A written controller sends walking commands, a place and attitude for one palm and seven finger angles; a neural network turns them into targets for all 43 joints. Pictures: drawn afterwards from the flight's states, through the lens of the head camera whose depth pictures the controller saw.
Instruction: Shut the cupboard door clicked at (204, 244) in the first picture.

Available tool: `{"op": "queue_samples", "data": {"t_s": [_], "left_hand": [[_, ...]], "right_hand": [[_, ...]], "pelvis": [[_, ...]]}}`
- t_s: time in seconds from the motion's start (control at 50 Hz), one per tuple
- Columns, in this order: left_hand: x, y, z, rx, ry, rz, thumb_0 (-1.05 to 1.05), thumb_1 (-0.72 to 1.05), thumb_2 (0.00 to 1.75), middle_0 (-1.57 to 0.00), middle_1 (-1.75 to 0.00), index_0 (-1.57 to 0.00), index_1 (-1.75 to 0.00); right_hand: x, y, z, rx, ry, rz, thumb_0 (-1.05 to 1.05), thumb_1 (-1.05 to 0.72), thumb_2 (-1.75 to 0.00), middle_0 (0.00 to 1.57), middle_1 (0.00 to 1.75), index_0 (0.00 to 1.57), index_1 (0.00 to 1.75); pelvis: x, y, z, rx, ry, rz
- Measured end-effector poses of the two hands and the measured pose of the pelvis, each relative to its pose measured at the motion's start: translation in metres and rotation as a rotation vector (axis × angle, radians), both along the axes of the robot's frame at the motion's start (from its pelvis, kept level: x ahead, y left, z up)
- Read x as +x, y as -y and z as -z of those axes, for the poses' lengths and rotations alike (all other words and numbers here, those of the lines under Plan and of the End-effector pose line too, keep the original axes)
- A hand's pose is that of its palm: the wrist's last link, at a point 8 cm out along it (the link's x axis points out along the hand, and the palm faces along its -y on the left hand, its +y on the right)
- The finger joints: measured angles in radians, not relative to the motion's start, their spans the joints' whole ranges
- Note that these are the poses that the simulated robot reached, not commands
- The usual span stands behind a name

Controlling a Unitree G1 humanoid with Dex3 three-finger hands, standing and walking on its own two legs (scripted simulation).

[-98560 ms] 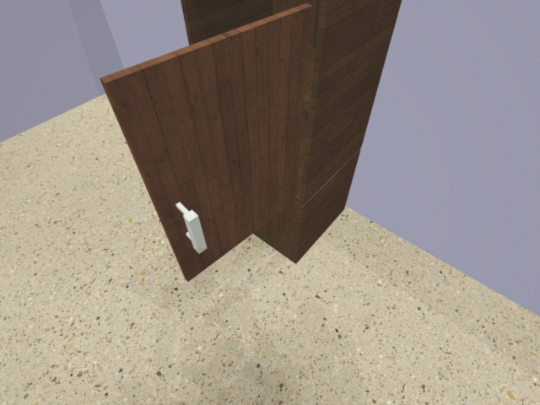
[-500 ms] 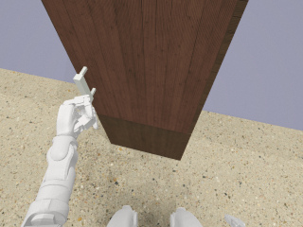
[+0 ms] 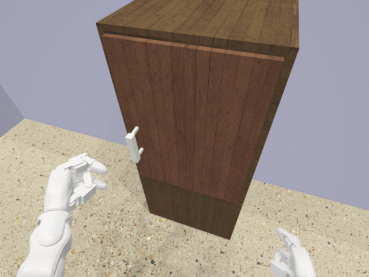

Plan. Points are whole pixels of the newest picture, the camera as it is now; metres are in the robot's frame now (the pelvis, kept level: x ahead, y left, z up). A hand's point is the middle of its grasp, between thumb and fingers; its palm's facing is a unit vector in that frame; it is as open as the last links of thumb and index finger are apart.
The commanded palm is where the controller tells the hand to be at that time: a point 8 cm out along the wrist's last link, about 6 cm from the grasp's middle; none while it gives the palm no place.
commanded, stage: draw the hand back to the body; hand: left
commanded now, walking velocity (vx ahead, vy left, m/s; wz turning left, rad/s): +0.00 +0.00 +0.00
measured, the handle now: (136, 144) +0.54 +0.22 -0.09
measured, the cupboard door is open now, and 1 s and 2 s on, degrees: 0 0 0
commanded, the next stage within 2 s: step back with the hand held close in 0.78 s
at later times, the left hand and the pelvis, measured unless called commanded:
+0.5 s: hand (14, 191) +0.20 +0.27 +0.19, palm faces +0.48 -0.76 -0.44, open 6.8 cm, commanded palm +0.15 +0.30 +0.19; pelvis +0.02 +0.00 +0.02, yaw +0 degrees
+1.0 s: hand (24, 192) +0.20 +0.27 +0.18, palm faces +0.46 -0.78 -0.43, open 7.4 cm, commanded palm +0.14 +0.29 +0.19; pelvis +0.00 -0.01 +0.02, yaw +0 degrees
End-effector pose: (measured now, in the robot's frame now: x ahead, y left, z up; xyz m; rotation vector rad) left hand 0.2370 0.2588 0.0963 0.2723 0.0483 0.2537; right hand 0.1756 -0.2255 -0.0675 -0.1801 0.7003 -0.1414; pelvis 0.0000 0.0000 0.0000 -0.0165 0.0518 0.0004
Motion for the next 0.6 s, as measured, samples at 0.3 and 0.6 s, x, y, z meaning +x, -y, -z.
{"op": "queue_samples", "data": {"t_s": [0.3,0.6], "left_hand": [[-0.052,-0.035,-0.068,0.137,0.090,-0.136,0.01,0.90,0.90,-0.57,-0.71,-0.58,-0.71],[-0.085,-0.048,-0.087,0.202,0.110,-0.235,0.01,0.90,0.90,-0.25,-0.35,-0.25,-0.35]], "right_hand": [[0.026,-0.026,-0.013,0.039,0.055,-0.103,0.01,-0.90,-0.89,0.20,0.30,0.20,0.30],[0.013,-0.010,-0.003,0.024,0.009,-0.095,0.01,-0.91,-0.89,0.20,0.30,0.20,0.30]], "pelvis": [[0.016,-0.003,-0.016,0.003,0.074,-0.003],[0.010,0.000,-0.018,0.009,0.089,-0.009]]}}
